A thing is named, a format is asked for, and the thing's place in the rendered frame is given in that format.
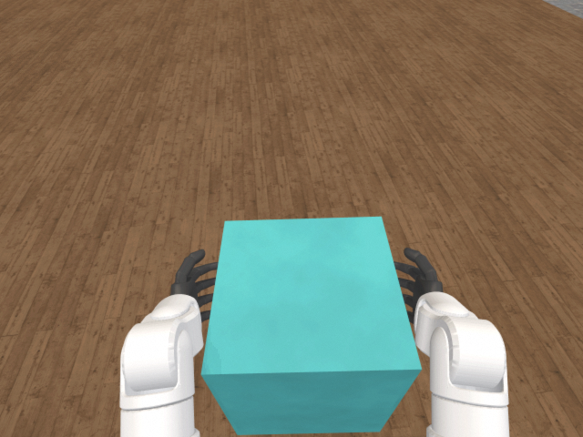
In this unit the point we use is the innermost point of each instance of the robot left hand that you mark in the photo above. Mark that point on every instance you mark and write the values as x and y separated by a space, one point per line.
187 275

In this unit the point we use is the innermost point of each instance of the left robot forearm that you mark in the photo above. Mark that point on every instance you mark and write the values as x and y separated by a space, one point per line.
157 371

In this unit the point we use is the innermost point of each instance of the right robot forearm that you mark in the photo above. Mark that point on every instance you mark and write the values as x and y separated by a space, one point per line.
468 375

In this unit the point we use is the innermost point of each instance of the robot right hand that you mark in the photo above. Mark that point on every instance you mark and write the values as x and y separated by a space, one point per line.
425 279

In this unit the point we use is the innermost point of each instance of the carton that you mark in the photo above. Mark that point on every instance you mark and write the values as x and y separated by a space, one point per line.
308 330

